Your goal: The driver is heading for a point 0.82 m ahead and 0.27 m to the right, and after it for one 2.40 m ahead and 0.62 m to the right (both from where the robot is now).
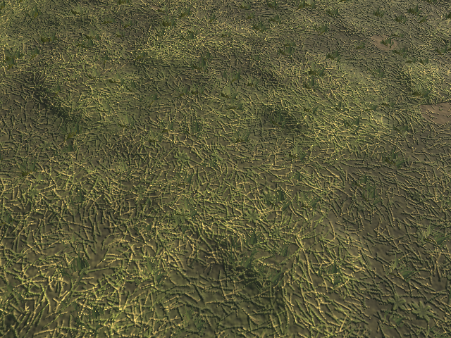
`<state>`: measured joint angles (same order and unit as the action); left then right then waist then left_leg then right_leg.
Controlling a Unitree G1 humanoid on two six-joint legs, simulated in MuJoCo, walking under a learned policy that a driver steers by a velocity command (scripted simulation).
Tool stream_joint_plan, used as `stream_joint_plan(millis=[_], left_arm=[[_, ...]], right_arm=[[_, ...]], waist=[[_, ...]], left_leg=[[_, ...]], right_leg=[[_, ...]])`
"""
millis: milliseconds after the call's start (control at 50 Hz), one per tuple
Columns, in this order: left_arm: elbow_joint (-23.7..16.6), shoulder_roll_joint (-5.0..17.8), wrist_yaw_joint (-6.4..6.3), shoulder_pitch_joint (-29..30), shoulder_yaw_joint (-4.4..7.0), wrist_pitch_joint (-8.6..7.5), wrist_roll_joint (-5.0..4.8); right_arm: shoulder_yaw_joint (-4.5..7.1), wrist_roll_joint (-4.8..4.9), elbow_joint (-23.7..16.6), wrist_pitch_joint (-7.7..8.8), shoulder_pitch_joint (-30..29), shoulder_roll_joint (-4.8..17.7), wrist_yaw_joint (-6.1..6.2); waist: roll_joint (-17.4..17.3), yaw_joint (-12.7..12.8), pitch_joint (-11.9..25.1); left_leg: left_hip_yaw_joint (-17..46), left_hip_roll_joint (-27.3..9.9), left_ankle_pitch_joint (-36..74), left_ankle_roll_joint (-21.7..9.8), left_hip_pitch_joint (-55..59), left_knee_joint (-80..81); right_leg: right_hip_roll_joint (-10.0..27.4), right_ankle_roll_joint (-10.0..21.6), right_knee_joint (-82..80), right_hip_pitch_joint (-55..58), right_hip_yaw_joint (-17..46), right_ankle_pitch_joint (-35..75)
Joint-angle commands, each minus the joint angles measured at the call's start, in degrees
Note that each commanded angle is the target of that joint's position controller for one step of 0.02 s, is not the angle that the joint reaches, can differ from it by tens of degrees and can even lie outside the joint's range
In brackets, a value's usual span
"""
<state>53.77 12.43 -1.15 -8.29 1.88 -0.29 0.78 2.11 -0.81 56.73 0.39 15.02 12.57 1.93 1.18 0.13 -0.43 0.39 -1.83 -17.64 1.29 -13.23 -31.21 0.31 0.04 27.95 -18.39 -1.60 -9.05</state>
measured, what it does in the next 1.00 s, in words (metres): walks ahead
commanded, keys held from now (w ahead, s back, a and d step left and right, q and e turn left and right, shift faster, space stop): no key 0.60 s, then w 0.40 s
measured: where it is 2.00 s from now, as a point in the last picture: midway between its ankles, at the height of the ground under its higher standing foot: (234, 304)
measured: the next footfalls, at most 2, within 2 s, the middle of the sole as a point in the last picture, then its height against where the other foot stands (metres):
left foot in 1.34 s outside the picture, level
right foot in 1.88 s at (284, 275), level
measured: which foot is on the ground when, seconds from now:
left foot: down 0.00-0.86, up 0.88-1.00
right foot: down 0.00-1.00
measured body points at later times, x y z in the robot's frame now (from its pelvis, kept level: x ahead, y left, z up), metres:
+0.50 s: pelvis +0.03 +0.02 +0.00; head +0.04 +0.02 +0.45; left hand +0.11 +0.27 -0.15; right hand +0.06 -0.23 -0.15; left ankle -0.01 +0.13 -0.73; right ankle +0.06 -0.12 -0.73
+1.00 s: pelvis +0.12 -0.03 +0.01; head +0.12 -0.04 +0.46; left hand +0.09 +0.22 -0.14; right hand +0.18 -0.29 -0.14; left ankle +0.08 +0.11 -0.64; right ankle +0.07 -0.11 -0.73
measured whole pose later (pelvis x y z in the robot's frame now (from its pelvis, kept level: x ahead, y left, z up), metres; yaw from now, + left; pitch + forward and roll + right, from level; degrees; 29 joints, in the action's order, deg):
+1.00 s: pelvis +0.12 -0.03 +0.01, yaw -1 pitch +0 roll +0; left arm 64.6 11.6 1.2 -20.9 2.2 -6.0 -0.3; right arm 3.6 2.2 58.0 5.0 14.3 14.4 0.5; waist -1.7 1.7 0.5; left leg 0.1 -2.8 -16.7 -4.3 -26.9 -65.8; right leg -1.3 2.9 23.9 -7.2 -4.1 -16.7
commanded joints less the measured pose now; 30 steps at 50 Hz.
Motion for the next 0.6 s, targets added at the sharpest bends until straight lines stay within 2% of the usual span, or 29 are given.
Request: stream_joint_plan(millis=[20, 140, 260, 600], left_arm=[[-1.22, 5.44, -0.17, 0.64, 1.3, -0.57, -0.22], [1.36, 5.81, -0.32, 0.17, 1.48, -0.25, -0.66], [3.6, 6.27, -0.83, -0.37, 1.54, 0.38, -0.86], [7.61, 5.95, -1.39, -0.11, 1.45, 1.09, -0.86]], right_arm=[[1.05, 0.44, -1.29, 1.44, 0.48, 6.61, 0.1], [0.77, 0.65, 0.12, 1.07, 1.51, 6.18, 0.16], [0.54, 0.69, 1.18, 0.65, 1.3, 5.54, 0.02], [-0.09, 0.49, 3.76, 0.36, 2.03, 4.49, 0.14]], waist=[[-4.13, 0.16, -0.35], [-1.6, -0.48, 1.58], [-1.27, -0.33, 1.41], [-1.72, 0.07, -1.08]], left_leg=[[2.71, -2.35, 1.24, -2.16, -5.75, 9.24], [1.48, -1.57, 10.56, -2.59, -1.84, 7.07], [0.8, -1.07, 14.37, -2.65, -0.59, 6.86], [0.03, -0.28, 9.12, -2.39, -1.21, 9.31]], right_leg=[[1.87, 1.62, -2.21, 6.9, 2.12, 2.38], [2.11, 1.34, -0.85, 8.42, 1.94, 9.58], [2.29, 1.13, -0.32, 9.3, 1.93, 11.47], [2.23, 0.49, -1.85, 9.56, 1.83, 7.35]])
Velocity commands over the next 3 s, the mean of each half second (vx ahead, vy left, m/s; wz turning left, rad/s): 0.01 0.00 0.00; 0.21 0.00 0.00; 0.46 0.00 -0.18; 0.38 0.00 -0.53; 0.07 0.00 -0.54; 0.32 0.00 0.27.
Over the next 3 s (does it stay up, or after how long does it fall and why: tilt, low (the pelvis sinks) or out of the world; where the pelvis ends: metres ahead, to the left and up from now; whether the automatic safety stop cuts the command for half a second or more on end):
stays up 0.83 -0.12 0.00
